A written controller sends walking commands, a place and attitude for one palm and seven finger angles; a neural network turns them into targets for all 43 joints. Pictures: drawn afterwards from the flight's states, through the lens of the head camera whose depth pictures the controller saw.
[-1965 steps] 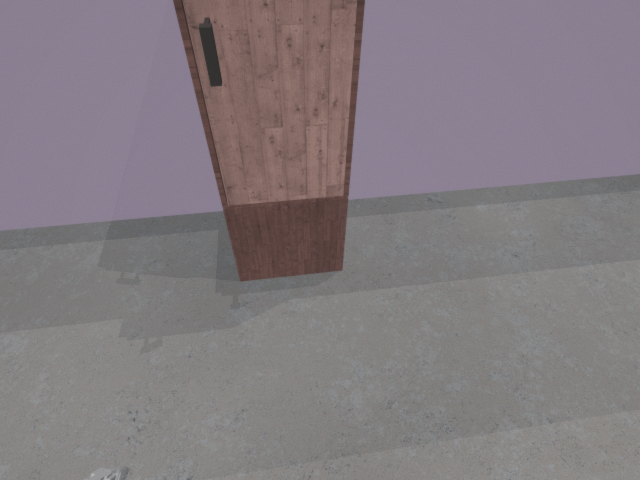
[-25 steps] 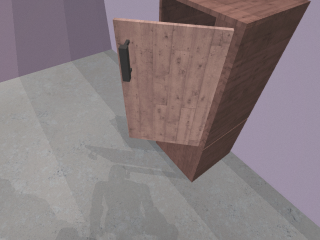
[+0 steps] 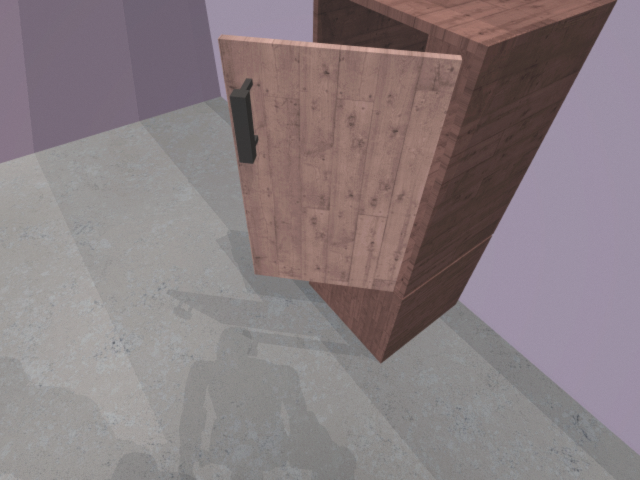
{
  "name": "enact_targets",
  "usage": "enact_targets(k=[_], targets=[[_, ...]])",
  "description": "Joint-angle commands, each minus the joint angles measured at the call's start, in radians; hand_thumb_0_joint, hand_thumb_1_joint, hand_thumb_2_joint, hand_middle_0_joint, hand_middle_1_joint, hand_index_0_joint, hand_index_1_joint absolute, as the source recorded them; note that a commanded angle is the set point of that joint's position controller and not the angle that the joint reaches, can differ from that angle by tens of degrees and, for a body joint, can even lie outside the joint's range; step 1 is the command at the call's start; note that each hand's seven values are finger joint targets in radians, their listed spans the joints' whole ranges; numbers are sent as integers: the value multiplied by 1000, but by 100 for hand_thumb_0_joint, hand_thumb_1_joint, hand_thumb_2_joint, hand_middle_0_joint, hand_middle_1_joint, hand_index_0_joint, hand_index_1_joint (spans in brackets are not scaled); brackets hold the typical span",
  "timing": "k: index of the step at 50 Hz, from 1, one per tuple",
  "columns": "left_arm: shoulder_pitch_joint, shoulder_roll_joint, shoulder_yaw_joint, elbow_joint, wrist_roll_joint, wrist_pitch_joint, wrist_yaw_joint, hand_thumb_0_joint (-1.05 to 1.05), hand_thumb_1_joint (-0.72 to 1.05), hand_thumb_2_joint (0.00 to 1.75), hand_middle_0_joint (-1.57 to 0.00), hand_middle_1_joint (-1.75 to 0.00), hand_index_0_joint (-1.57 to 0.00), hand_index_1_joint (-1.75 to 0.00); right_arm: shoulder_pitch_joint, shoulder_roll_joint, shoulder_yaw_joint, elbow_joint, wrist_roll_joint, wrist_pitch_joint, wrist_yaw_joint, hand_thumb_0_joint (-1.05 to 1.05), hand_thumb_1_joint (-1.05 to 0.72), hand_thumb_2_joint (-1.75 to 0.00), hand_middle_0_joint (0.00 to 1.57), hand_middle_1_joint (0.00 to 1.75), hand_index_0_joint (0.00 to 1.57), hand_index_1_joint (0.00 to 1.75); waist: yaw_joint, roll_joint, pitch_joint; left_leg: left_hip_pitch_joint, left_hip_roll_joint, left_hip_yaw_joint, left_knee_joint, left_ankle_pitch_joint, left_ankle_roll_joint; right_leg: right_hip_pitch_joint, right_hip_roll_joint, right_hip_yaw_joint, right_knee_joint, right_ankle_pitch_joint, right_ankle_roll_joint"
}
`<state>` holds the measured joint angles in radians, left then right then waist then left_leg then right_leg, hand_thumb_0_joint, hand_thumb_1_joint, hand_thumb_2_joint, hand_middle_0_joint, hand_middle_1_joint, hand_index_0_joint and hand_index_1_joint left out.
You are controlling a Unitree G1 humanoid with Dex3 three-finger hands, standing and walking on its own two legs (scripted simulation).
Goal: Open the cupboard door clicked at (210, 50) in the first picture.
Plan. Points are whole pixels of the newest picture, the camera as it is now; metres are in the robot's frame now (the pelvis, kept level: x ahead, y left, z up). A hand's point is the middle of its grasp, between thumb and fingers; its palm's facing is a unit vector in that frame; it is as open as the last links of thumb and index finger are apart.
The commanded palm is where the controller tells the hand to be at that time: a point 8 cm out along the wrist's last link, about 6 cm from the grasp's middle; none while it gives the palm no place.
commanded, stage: look again from close up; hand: left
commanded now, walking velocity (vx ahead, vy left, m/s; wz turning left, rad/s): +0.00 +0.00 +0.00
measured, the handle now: (247, 121) +0.63 +0.16 +0.13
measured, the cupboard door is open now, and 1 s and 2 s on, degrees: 45 45 45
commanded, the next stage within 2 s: shuffle to correct the standing spot in 0.14 s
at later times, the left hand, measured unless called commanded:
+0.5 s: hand out of the picture -0.01 +0.16 -0.18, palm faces +0.04 -0.99 -0.15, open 7.3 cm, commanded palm none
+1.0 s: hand out of the picture +0.11 +0.19 -0.17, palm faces -0.01 -0.97 -0.24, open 7.3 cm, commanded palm none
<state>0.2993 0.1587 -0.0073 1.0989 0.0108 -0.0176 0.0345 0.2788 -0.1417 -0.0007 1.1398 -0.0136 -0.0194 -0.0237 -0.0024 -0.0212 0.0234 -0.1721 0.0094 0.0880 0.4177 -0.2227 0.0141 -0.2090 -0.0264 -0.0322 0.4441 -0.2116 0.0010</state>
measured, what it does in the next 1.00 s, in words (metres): shifts its weight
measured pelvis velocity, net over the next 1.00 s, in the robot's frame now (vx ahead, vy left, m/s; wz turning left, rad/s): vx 0.07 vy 0.00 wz -0.05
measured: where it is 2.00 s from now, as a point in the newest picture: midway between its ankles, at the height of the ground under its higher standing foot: outside the picture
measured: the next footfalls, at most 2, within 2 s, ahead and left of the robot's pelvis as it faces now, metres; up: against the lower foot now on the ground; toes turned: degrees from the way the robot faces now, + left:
none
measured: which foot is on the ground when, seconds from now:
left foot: down 0.00-1.00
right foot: down 0.00-1.00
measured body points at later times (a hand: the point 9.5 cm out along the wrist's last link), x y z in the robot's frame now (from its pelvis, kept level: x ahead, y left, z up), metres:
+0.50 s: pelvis +0.02 +0.00 -0.01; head +0.02 +0.00 +0.44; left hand -0.01 +0.21 -0.17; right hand -0.01 -0.22 -0.17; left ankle +0.00 +0.11 -0.74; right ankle +0.02 -0.12 -0.74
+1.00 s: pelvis +0.07 +0.00 +0.00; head +0.11 +0.00 +0.45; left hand +0.11 +0.24 -0.15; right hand +0.05 -0.21 -0.16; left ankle +0.01 +0.11 -0.73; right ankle +0.02 -0.11 -0.73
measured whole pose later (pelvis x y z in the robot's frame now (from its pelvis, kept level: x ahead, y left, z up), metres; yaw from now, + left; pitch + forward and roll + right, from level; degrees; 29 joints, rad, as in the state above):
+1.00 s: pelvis +0.07 +0.00 +0.00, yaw -3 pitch +1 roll +0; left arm 0.26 0.17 0.04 1.03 0.01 -0.01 0.05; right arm 0.29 -0.11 -0.04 1.10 -0.02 -0.01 -0.06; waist -0.01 0.00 0.05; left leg -0.14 0.03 0.13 0.50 -0.30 0.01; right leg -0.24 -0.02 -0.04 0.61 -0.27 -0.01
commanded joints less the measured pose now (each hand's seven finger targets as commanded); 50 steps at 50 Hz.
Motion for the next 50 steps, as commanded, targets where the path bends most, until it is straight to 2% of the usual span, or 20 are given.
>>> enact_targets(k=[1, 12, 14, 17, 19, 21, 26, 29, 31, 33, 34, 35, 36, 37, 38, 40, 41, 43, 45, 50], targets=[[67, 93, 18, -27, 4, -14, 3, 0, 90, 90, -20, -30, -20, -30, 51, -103, -15, -30, 4, -16, -3, 0, -90, -90, 20, 30, 20, 30, 5, 11, 37, -45, 99, -102, -100, 29, 8, -1, -83, 97, -91, 67, -33], [76, 87, 19, -25, 3, -15, 3, 0, 90, 90, -20, -30, -20, -30, 58, -92, -14, -20, 3, -14, -3, 0, -90, -90, 20, 30, 20, 30, 4, 16, 45, -43, 95, -101, -101, 24, 4, -5, -83, 95, -101, 50, -35], [95, 71, 20, -17, 5, -11, 0, 0, 90, 90, -20, -30, -20, -30, 81, -80, -13, -11, -1, -9, -2, 0, -90, -90, 20, 30, 20, 30, 5, 8, 36, -37, 89, -87, -87, -84, 3, -15, -77, 106, -99, -68, -42], [104, 80, 35, -31, 11, 1, -8, 0, 90, 90, -20, -30, -20, -30, 83, -87, -22, -24, -7, 2, 3, 0, -90, -90, 20, 30, 20, 30, 11, 4, 111, -97, 82, -79, -64, -264, 11, -89, -70, 147, -106, -287, -65], [109, 80, 46, -43, 13, 7, -13, 0, 90, 90, -20, -30, -20, -30, 87, -88, -27, -36, -11, 6, 5, 0, -90, -90, 20, 30, 20, 30, 10, 17, 149, -124, 85, -77, -58, -329, 16, -137, -63, 167, -97, -360, -77], [123, 75, 52, -52, 14, 4, -17, 0, 90, 90, -20, -30, -20, -30, 95, -87, -31, -48, -10, 3, 6, 0, -90, -90, 20, 30, 20, 30, 13, 4, 155, -138, 89, -72, -33, -333, 24, -142, -59, 187, -85, -363, -91], [154, 61, 60, -50, 13, -14, -20, 0, 90, 90, -20, -30, -20, -30, 118, -72, -28, -59, -4, -23, 5, 0, -90, -90, 20, 30, 20, 30, 15, -14, 115, -124, 85, -57, 20, -230, 34, -90, -67, 190, -28, -222, -111], [178, 68, 64, -36, 11, -21, -18, 0, 90, 90, -20, -30, -20, -30, 129, -66, -23, -57, -1, -38, 1, 0, -90, -90, 20, 30, 20, 30, 18, -21, 80, -107, 73, -31, 80, -96, 34, -32, -81, 183, 25, -46, -118], [184, 68, 66, -30, 12, -22, -16, 0, 90, 90, -20, -30, -20, -30, 142, -61, -19, -49, 1, -44, -4, 0, -90, -90, 20, 30, 20, 30, 14, 2, 57, -87, 72, -17, 109, 33, 32, -5, -80, 160, 76, 112, -118], [163, 39, 56, -28, 11, -17, -7, 0, 90, 90, -20, -30, -20, -30, 179, -71, -18, -26, 1, -44, -17, 0, -90, -90, 20, 30, 20, 30, -8, 62, 29, 49, 123, -47, 86, 366, 36, -66, -40, 74, 177, 285, -84], [137, 22, 49, -33, 10, -15, -3, 0, 90, 90, -20, -30, -20, -30, 217, -87, -19, -9, 1, -41, -26, 0, -90, -90, 20, 30, 20, 30, -22, 133, 15, 118, 170, -77, 62, 596, 54, -103, -12, 26, 228, 230, -59], [120, 6, 44, -39, 7, -12, 3, 0, 90, 90, -20, -30, -20, -30, 227, -92, -18, 1, 2, -35, -34, 0, -90, -90, 20, 30, 20, 30, -19, 169, 38, 153, 211, -104, 58, 844, 78, -136, 3, 4, 231, 112, -39], [109, 3, 43, -39, 4, -8, 8, 0, 90, 90, -20, -30, -20, -30, 213, -94, -15, 3, 2, -29, -37, 0, -90, -90, 20, 30, 20, 30, -10, 171, 62, 160, 229, -105, 56, 969, 84, -144, -2, -8, 196, -18, -29], [118, 4, 45, -34, 1, -5, 9, 0, 90, 90, -20, -30, -20, -30, 183, -93, -16, -2, 2, -23, -38, 0, -90, -90, 20, 30, 20, 30, 5, 148, 65, 158, 214, -87, 74, 984, 74, -109, -10, -9, 123, 7, -25], [138, 19, 48, -24, 0, -6, 10, 0, 90, 90, -20, -30, -20, -30, 158, -96, -19, -15, 4, -20, -42, 0, -90, -90, 20, 30, 20, 30, 14, 116, 56, 136, 178, -64, 105, 959, 49, -46, -17, 8, 73, 191, -27], [165, 61, 56, -16, 1, -8, 19, 0, 90, 90, -20, -30, -20, -30, 132, -72, -29, -37, 10, -15, -47, 0, -90, -90, 20, 30, 20, 30, 15, 9, 26, 49, 123, -27, 128, 751, 12, 61, -73, 56, 107, 640, -35], [152, 77, 60, -25, 2, -5, 21, 0, 90, 90, -20, -30, -20, -30, 134, -68, -34, -43, 10, -11, -46, 0, -90, -90, 20, 30, 20, 30, 8, -3, 3, 30, 109, -15, 113, 644, 4, 78, -99, 62, 138, 737, -36], [114, 83, 61, -49, 3, 2, 21, 0, 90, 90, -20, -30, -20, -30, 124, -59, -43, -48, 7, -6, -43, 0, -90, -90, 20, 30, 20, 30, 2, 2, -31, 51, 108, -10, 87, 555, 4, 50, -104, 65, 151, 701, -32], [87, 67, 57, -67, 6, 7, 20, 0, 90, 90, -20, -30, -20, -30, 116, -55, -46, -46, 4, -5, -41, 0, -90, -90, 20, 30, 20, 30, -1, 16, -26, 75, 118, -15, 70, 579, 14, 17, -88, 59, 141, 599, -26], [61, 79, 68, -101, 8, 2, 19, 0, 90, 90, -20, -30, -20, -30, 110, -63, -57, -67, -2, -4, -35, 0, -90, -90, 20, 30, 20, 30, 1, 18, -72, 86, 119, -13, 88, 577, 17, 32, -89, 64, 143, 582, -33]])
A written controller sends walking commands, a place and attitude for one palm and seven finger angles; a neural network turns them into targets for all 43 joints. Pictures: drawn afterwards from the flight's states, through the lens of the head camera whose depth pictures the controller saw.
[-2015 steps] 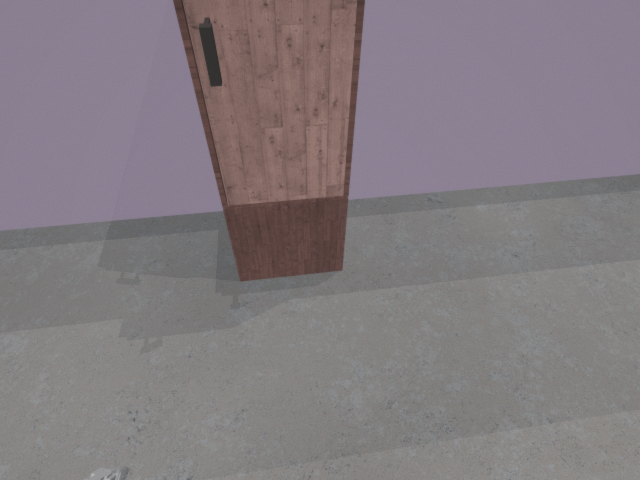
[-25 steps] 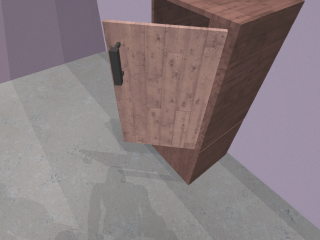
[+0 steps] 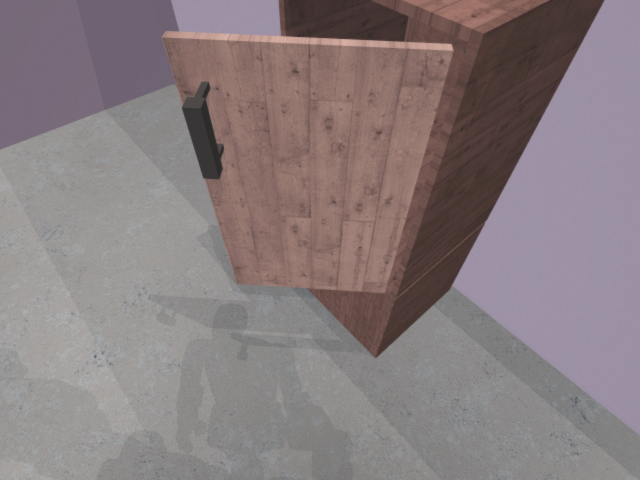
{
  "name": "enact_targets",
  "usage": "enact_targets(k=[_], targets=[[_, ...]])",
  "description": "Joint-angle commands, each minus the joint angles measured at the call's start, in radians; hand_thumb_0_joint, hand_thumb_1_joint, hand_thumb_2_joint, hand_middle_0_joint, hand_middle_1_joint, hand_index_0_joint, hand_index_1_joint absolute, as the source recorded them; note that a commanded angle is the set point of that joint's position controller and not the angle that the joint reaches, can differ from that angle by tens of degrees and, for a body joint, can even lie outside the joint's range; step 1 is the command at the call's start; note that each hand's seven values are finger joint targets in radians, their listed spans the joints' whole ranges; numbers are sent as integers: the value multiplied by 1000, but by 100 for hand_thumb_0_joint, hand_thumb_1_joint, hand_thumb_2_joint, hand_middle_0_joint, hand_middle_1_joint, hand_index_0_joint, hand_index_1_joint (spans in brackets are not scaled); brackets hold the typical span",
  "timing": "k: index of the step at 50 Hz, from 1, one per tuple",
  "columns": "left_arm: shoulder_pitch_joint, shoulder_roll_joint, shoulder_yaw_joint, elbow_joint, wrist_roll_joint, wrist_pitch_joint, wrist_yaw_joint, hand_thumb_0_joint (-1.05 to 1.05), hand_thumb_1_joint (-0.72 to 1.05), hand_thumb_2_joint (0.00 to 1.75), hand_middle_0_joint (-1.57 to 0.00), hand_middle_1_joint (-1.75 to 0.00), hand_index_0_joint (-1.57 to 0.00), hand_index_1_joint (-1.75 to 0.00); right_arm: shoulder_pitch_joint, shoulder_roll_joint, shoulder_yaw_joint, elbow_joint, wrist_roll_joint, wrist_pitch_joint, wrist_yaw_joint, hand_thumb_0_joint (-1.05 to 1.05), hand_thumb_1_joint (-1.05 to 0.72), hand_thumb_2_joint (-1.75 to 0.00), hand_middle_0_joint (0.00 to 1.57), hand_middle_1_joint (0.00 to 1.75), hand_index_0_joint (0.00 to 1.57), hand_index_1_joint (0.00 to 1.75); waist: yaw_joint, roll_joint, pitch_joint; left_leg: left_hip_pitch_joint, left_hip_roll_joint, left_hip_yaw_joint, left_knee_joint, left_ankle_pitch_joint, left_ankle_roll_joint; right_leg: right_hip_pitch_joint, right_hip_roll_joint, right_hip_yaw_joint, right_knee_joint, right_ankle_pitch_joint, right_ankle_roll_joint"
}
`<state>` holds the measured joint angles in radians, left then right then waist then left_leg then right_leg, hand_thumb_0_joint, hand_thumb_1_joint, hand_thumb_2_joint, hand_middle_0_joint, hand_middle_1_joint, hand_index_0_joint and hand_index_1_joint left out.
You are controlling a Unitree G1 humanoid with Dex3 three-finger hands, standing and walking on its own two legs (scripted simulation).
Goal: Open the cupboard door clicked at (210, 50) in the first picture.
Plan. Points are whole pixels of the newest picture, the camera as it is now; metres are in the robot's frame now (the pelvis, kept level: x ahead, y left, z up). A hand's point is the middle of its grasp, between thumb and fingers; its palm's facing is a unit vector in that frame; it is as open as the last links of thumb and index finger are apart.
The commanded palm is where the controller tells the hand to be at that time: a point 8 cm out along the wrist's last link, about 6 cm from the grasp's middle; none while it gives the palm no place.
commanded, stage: come to a stop and stand still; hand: left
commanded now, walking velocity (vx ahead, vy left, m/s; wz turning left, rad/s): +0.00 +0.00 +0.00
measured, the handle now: (208, 131) +0.55 +0.19 +0.13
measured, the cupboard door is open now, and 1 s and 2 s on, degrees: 45 45 45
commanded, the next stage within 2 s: look again from close up in 0.74 s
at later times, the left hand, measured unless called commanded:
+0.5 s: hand out of the picture -0.06 +0.17 -0.17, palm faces +0.05 -0.98 -0.20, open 7.3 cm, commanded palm none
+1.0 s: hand out of the picture -0.11 +0.15 -0.18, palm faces +0.05 -0.99 -0.16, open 7.3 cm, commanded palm none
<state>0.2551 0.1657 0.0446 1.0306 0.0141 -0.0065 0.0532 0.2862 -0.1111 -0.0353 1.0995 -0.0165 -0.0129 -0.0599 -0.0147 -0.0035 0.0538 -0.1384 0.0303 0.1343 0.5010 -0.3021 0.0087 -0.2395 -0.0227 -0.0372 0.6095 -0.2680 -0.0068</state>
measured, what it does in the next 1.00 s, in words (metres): shifts its weight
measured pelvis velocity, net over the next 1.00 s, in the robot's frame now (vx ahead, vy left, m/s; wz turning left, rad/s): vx -0.08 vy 0.00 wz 0.03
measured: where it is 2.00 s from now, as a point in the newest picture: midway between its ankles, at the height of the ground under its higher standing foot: outside the picture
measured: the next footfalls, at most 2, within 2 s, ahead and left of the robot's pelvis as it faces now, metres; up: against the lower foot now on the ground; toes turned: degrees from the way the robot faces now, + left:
none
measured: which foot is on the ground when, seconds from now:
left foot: down 0.00-1.00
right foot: down 0.00-1.00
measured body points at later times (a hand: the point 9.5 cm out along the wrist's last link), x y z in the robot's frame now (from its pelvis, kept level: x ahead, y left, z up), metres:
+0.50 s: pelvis -0.06 -0.01 +0.00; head -0.07 -0.01 +0.45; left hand -0.06 +0.22 -0.16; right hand -0.07 -0.23 -0.16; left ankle -0.07 +0.10 -0.74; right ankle -0.05 -0.11 -0.74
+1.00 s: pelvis -0.08 +0.00 -0.01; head -0.08 -0.01 +0.44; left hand -0.11 +0.20 -0.17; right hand -0.10 -0.20 -0.17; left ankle -0.07 +0.10 -0.74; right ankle -0.05 -0.11 -0.74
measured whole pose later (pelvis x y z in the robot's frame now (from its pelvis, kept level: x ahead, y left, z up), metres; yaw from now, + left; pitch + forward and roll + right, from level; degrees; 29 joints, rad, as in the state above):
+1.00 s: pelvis -0.08 +0.00 -0.01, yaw +2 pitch -1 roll +0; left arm 0.35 0.10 -0.02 1.12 0.02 -0.02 0.04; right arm 0.36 -0.11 0.00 1.08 -0.02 -0.01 -0.02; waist -0.02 0.02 0.00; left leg -0.25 0.02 0.10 0.54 -0.28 0.02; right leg -0.28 -0.03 -0.07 0.53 -0.24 -0.01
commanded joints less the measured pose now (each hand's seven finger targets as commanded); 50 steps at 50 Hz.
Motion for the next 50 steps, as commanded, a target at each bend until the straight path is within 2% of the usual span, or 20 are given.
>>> enact_targets(k=[1, 4, 6, 7, 8, 9, 11, 15, 19, 22, 30, 35, 41, 42, 43, 44, 45, 47, 49, 50], targets=[[108, 79, 17, -36, 4, -10, 0, 0, 90, 90, -20, -30, -20, -30, 92, -98, -22, -31, 1, -11, 3, 0, -90, -90, 20, 30, 20, 30, 17, 0, -112, 47, 95, -57, 10, 620, 19, 69, -100, 75, -30, 645, -27], [93, 90, 12, -37, 3, -11, -2, 0, 90, 90, -20, -30, -20, -30, 78, -91, -16, -36, 3, -9, 6, 0, -90, -90, 20, 30, 20, 30, 14, -24, -96, 6, 85, -65, -18, 470, 6, 86, -121, 97, -61, 656, -44], [75, 93, 5, -40, 2, -11, -3, 0, 90, 90, -20, -30, -20, -30, 71, -96, -11, -29, 3, -9, 9, 0, -90, -90, 20, 30, 20, 30, 16, -14, -85, 14, 92, -85, -51, 444, 8, 73, -112, 98, -85, 574, -44], [71, 94, 3, -40, 3, -14, -3, 0, 90, 90, -20, -30, -20, -30, 71, -102, -9, -25, 1, -12, 9, 0, -90, -90, 20, 30, 20, 30, 13, -15, -98, 31, 96, -92, -54, 481, 11, 77, -107, 95, -85, 578, -49], [62, 106, 3, -36, 3, -15, -5, 0, 90, 90, -20, -30, -20, -30, 65, -118, -9, -18, 1, -18, 10, 0, -90, -90, 20, 30, 20, 30, 14, 28, -108, 44, 95, -92, -51, 554, 16, 87, -107, 83, -76, 591, -45], [54, 106, 2, -33, 1, -14, -5, 0, 90, 90, -20, -30, -20, -30, 48, -122, -8, -17, 3, -15, 11, 0, -90, -90, 20, 30, 20, 30, 14, 20, -114, 56, 102, -93, -60, 534, 16, 80, -97, 83, -88, 524, -40], [35, 95, -7, -25, 2, -11, -9, 0, 90, 90, -20, -30, -20, -30, 22, -127, -4, -10, 3, -15, 14, 0, -90, -90, 20, 30, 20, 30, 17, 17, -54, 33, 105, -104, -106, 395, 19, 48, -87, 86, -147, 360, -32], [34, 93, -18, -3, 2, -11, -15, 0, 90, 90, -20, -30, -20, -30, 12, -113, 7, 6, 3, -11, 24, 0, -90, -90, 20, 30, 20, 30, 19, -17, 34, -21, 96, -112, -174, 147, 13, 20, -85, 97, -243, 180, -33], [49, 91, -22, 10, 1, -9, -19, 0, 90, 90, -20, -30, -20, -30, 30, -114, 15, 15, 1, -6, 31, 0, -90, -90, 20, 30, 20, 30, 18, 5, 74, -59, 83, -116, -220, 4, 8, -11, -79, 107, -303, 8, -29], [72, 86, -25, 19, 1, -10, -19, 0, 90, 90, -20, -30, -20, -30, 54, -108, 16, 21, 1, -3, 34, 0, -90, -90, 20, 30, 20, 30, 17, -13, 71, -65, 75, -117, -225, -25, 9, -19, -78, 110, -324, -39, -25], [134, 61, -28, 42, -1, -17, -17, 0, 90, 90, -20, -30, -20, -30, 118, -79, 21, 40, 2, 0, 34, 0, -90, -90, 20, 30, 20, 30, 12, -21, 51, -69, 65, -110, -203, -20, 7, -32, -79, 110, -349, -87, -26], [176, 37, -34, 62, -2, -21, -15, 0, 90, 90, -20, -30, -20, -30, 142, -60, 27, 48, 5, -7, 29, 0, -90, -90, 20, 30, 20, 30, 18, 10, 44, -88, 70, -117, -205, 3, 7, -11, -80, 99, -326, -26, -32], [201, 13, -39, 78, -1, -24, -12, 0, 90, 90, -20, -30, -20, -30, 165, -44, 29, 56, 6, -13, 25, 0, -90, -90, 20, 30, 20, 30, 18, 0, 55, -105, 72, -123, -201, 24, 6, -8, -77, 90, -300, 17, -33], [236, 56, -52, 112, 15, -38, 19, 0, 90, 90, -20, -30, -20, -30, -17, -114, 28, -27, 5, -21, 43, 0, -90, -90, 20, 30, 20, 30, 69, 106, 127, -187, 83, -68, 12, 49, -29, -53, -139, 119, -265, 250, -26], [191, 105, -39, 68, 5, -40, 9, 0, 90, 90, -20, -30, -20, -30, 65, -52, 24, -55, 5, 0, 43, 0, -90, -90, 20, 30, 20, 30, -9, 104, 10, -115, 31, -101, 15, -55, -22, -85, -163, 185, -320, -97, -60], [146, 106, -33, 48, 6, -40, 2, 0, 90, 90, -20, -30, -20, -30, 126, -59, 23, -48, 1, 0, 47, 0, -90, -90, 20, 30, 20, 30, -28, 55, -42, -85, 30, -101, 13, -45, -9, -117, -144, 164, -297, -230, -68], [118, 89, -31, 36, 8, -41, -1, 0, 90, 90, -20, -30, -20, -30, 161, -60, 22, -47, -7, -5, 49, 0, -90, -90, 20, 30, 20, 30, -34, 59, -44, -73, 43, -106, -5, -12, 1, -136, -123, 113, -253, -190, -63], [127, 42, -39, 42, 5, -35, -8, 0, 90, 90, -20, -30, -20, -30, 150, -68, 23, -59, -5, -13, 43, 0, -90, -90, 20, 30, 20, 30, -16, 63, 5, -153, 73, -159, -100, -48, 20, -105, -75, 84, -203, -131, -47], [140, 24, -41, 45, 7, -28, -11, 0, 90, 90, -20, -30, -20, -30, 126, -88, 20, -74, -4, -17, 40, 0, -90, -90, 20, 30, 20, 30, 2, 55, 42, -221, 89, -190, -167, -121, 30, -61, -55, 62, -168, -75, -41], [141, 26, -40, 45, 9, -28, -14, 0, 90, 90, -20, -30, -20, -30, 120, -89, 19, -79, -4, -20, 39, 0, -90, -90, 20, 30, 20, 30, 10, 52, 46, -235, 93, -195, -186, -116, 34, -35, -54, 50, -155, -39, -40]])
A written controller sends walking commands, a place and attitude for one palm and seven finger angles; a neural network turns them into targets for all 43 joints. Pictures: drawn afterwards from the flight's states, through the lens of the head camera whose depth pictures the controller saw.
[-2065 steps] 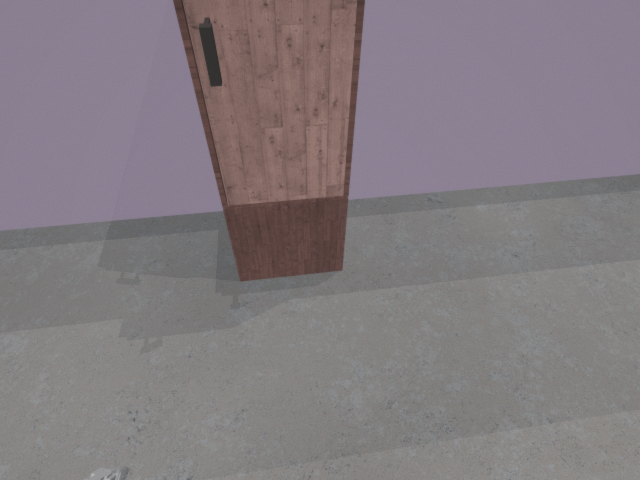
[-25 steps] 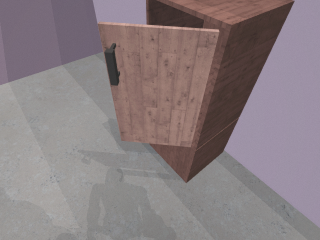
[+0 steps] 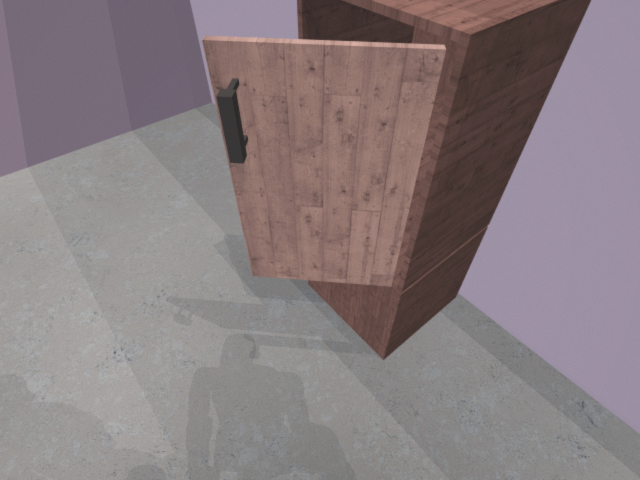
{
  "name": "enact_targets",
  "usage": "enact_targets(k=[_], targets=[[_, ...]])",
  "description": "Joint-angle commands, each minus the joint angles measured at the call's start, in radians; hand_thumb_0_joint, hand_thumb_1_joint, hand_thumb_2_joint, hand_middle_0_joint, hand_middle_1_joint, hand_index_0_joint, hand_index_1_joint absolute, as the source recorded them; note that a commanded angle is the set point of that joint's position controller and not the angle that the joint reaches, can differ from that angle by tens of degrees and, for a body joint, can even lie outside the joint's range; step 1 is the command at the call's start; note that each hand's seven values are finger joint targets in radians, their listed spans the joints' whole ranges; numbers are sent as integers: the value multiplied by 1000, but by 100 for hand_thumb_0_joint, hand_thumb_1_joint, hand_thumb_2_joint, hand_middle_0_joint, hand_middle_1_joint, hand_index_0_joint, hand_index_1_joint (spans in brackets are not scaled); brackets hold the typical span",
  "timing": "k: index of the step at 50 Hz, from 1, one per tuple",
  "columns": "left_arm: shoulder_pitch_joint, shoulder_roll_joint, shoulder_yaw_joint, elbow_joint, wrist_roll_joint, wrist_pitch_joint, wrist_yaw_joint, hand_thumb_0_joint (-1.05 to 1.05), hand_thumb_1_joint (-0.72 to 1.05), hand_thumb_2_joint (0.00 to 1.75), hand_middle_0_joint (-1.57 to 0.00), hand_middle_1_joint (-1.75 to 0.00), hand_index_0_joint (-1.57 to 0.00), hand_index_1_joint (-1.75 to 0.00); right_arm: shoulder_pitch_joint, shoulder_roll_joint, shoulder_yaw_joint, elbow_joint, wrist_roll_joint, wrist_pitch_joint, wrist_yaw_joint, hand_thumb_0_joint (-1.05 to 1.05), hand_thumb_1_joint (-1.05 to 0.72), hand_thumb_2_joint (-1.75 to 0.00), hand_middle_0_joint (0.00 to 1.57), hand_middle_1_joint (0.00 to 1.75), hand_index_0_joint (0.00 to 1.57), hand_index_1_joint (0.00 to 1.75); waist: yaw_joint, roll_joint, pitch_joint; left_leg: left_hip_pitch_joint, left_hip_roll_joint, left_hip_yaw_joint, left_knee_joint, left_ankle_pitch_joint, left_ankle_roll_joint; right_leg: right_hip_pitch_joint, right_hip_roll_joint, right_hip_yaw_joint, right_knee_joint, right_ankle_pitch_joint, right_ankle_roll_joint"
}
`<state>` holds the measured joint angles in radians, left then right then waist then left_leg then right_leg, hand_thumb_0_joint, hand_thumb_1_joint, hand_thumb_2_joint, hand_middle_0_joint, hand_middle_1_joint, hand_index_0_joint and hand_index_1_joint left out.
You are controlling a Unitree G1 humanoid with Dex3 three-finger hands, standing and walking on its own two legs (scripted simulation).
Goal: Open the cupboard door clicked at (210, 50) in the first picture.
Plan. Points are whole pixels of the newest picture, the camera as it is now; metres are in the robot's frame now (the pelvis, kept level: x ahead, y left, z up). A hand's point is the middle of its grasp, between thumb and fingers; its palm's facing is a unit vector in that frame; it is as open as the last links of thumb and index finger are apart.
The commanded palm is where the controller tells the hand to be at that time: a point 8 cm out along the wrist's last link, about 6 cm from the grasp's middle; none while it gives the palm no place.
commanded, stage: look again from close up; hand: left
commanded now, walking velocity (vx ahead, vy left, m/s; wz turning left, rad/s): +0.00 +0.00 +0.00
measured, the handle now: (236, 121) +0.63 +0.17 +0.13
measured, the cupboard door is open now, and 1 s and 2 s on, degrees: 45 45 45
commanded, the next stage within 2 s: shuffle to correct the standing spot in 0.34 s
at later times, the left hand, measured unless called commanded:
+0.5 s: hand out of the picture +0.04 +0.17 -0.16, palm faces +0.00 -0.97 -0.23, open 7.3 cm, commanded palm none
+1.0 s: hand out of the picture +0.09 +0.18 -0.17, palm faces +0.03 -0.97 -0.23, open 7.3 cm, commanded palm none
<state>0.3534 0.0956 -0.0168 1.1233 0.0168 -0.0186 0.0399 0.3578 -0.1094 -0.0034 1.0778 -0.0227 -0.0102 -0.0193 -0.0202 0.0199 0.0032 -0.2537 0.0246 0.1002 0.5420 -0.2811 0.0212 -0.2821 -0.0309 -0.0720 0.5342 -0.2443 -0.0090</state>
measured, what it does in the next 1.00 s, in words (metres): shifts its weight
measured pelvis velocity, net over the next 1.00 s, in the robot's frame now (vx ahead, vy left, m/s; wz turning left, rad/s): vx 0.07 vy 0.00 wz -0.02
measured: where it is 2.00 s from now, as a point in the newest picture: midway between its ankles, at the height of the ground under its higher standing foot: outside the picture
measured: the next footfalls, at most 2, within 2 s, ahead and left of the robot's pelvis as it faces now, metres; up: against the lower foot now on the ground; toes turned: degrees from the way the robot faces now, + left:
none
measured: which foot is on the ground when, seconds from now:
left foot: down 0.00-1.00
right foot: down 0.00-1.00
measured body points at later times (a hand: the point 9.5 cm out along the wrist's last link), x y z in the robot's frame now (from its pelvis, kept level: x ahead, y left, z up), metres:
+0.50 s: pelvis +0.02 -0.01 +0.01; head +0.04 -0.02 +0.46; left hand +0.04 +0.22 -0.15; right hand +0.03 -0.23 -0.16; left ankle +0.01 +0.10 -0.73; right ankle +0.03 -0.12 -0.73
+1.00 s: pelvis +0.07 +0.00 +0.00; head +0.10 +0.00 +0.45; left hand +0.08 +0.23 -0.16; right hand +0.07 -0.22 -0.16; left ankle +0.01 +0.10 -0.73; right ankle +0.03 -0.12 -0.73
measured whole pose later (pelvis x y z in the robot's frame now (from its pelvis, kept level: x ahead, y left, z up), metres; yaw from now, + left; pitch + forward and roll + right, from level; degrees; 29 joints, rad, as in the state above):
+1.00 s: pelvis +0.07 +0.00 +0.00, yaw -1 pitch +1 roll +1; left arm 0.25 0.16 0.03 1.06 0.01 0.00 0.05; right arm 0.26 -0.14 -0.02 1.10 -0.02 -0.01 -0.06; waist 0.00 -0.01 0.06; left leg -0.14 0.01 0.12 0.48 -0.35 0.01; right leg -0.22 -0.04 -0.05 0.57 -0.33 0.00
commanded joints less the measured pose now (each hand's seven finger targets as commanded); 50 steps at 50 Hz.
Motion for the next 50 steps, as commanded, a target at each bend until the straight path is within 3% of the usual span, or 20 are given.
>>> enact_targets(k=[1, 4, 7, 9, 12, 17, 21, 22, 24, 28, 30, 33, 35, 37, 38, 40, 42, 45, 50], targets=[[45, 94, 22, -49, 5, -15, -1, 0, 90, 90, -20, -30, -20, -30, 39, -100, -11, -60, 3, -25, -2, 0, -90, -90, 20, 30, 20, 30, 21, 25, 105, -126, 99, -163, -239, -140, 22, 19, -45, 85, -75, -40, -35], [35, 100, 22, -50, 4, -14, -2, 0, 90, 90, -20, -30, -20, -30, 29, -115, -11, -53, 4, -25, -2, 0, -90, -90, 20, 30, 20, 30, 22, -33, 125, -110, 92, -156, -249, -132, 21, 10, -53, 95, -92, -30, -30], [19, 119, 24, -57, 1, -16, -2, 0, 90, 90, -20, -30, -20, -30, 24, -121, -8, -44, 4, -29, -2, 0, -90, -90, 20, 30, 20, 30, 22, -32, 113, -65, 86, -137, -237, -44, 20, 18, -63, 106, -105, 20, -29], [6, 130, 26, -62, -1, -18, -1, 0, 90, 90, -20, -30, -20, -30, 26, -126, -7, -38, 5, -30, -2, 0, -90, -90, 20, 30, 20, 30, 17, -64, 92, -29, 83, -123, -222, 18, 19, 27, -70, 109, -113, 42, -28], [-8, 149, 30, -67, -2, -19, -2, 0, 90, 90, -20, -30, -20, -30, 10, -136, -5, -27, 5, -33, -3, 0, -90, -90, 20, 30, 20, 30, 17, -31, 67, 8, 85, -108, -212, 79, 17, 40, -75, 113, -114, 80, -30], [-22, 169, 34, -67, -3, -19, -3, 0, 90, 90, -20, -30, -20, -30, -14, -148, -5, -15, 6, -35, -5, 0, -90, -90, 20, 30, 20, 30, 19, -28, 38, 43, 89, -95, -201, 141, 13, 68, -79, 118, -110, 148, -30], [-32, 174, 35, -63, -2, -18, -3, 0, 90, 90, -20, -30, -20, -30, -32, -153, -6, -4, 6, -33, -6, 0, -90, -90, 20, 30, 20, 30, 21, -25, 52, 53, 90, -90, -198, 153, 10, 70, -83, 120, -117, 172, -31], [-34, 178, 36, -62, -2, -18, -3, 0, 90, 90, -20, -30, -20, -30, -34, -152, -7, -3, 7, -32, -7, 0, -90, -90, 20, 30, 20, 30, 20, -20, 42, 58, 90, -88, -197, 152, 9, 75, -83, 123, -120, 174, -32], [-16, 162, 35, -53, 0, -14, -5, 0, 90, 90, -20, -30, -20, -30, -22, -138, -1, 8, 3, -27, -3, 0, -90, -90, 20, 30, 20, 30, 22, -26, 32, 55, 82, -74, -185, 40, 7, 77, -80, 126, -117, 48, -38], [-3, 178, 46, -61, 5, -9, -15, 0, 90, 90, -20, -30, -20, -30, -33, -126, -4, -4, -1, -19, 5, 0, -90, -90, 20, 30, 20, 30, 30, -59, 105, -10, 47, -49, -126, -113, 8, 25, -98, 184, -164, -179, -68], [10, 190, 55, -62, 6, -12, -15, 0, 90, 90, -20, -30, -20, -30, -28, -109, -5, -9, -1, -18, 6, 0, -90, -90, 20, 30, 20, 30, 30, -104, 117, -34, 25, -23, -76, -107, 4, 37, -122, 215, -192, -193, -88], [39, 204, 69, -59, 3, -17, -15, 0, 90, 90, -20, -30, -20, -30, -20, -97, -3, -14, 0, -26, 6, 0, -90, -90, 20, 30, 20, 30, 31, -114, 99, -46, 5, 3, -3, -75, -4, 67, -166, 261, -194, -93, -123], [10, 186, 69, -65, 4, -15, -13, 0, 90, 90, -20, -30, -20, -30, 6, -87, -1, -2, 4, -31, 1, 0, -90, -90, 20, 30, 20, 30, 14, -75, 105, 19, 28, -17, -66, 39, -3, 38, -130, 183, -128, 60, -102], [-4, 143, 57, -70, 5, -12, -8, 0, 90, 90, -20, -30, -20, -30, 45, -123, -4, 26, 5, -42, -9, 0, -90, -90, 20, 30, 20, 30, 10, 69, 48, 140, 109, -82, -101, 406, 19, 26, -54, 68, 15, 208, -52], [-5, 129, 51, -68, 3, -11, -3, 0, 90, 90, -20, -30, -20, -30, 55, -140, -7, 30, 7, -42, -17, 0, -90, -90, 20, 30, 20, 30, 13, 116, 22, 169, 143, -95, -101, 620, 34, 38, -41, 34, 39, 192, -34], [10, 134, 51, -56, -3, -11, 6, 0, 90, 90, -20, -30, -20, -30, 25, -147, -11, 26, 13, -39, -31, 0, -90, -90, 20, 30, 20, 30, 28, 85, 25, 188, 148, -88, -63, 873, 38, 67, -46, 45, 9, 283, -23], [15, 170, 61, -56, -5, -13, 11, 0, 90, 90, -20, -30, -20, -30, 0, -164, -24, 8, 16, -35, -37, 0, -90, -90, 20, 30, 20, 30, 29, 29, -7, 193, 126, -73, -52, 814, 21, 104, -69, 64, 1, 435, -28], [7, 161, 60, -71, -4, -3, 16, 0, 90, 90, -20, -30, -20, -30, -9, -137, -31, 2, 16, -26, -39, 0, -90, -90, 20, 30, 20, 30, 24, 2, -21, 194, 120, -65, -68, 753, 16, 104, -81, 66, 21, 506, -22], [-10, 151, 64, -103, 1, 7, 16, 0, 90, 90, -20, -30, -20, -30, -24, -127, -40, -15, 9, -14, -37, 0, -90, -90, 20, 30, 20, 30, 24, -9, -50, 184, 126, -65, -72, 665, 22, 93, -78, 75, 32, 459, -24]])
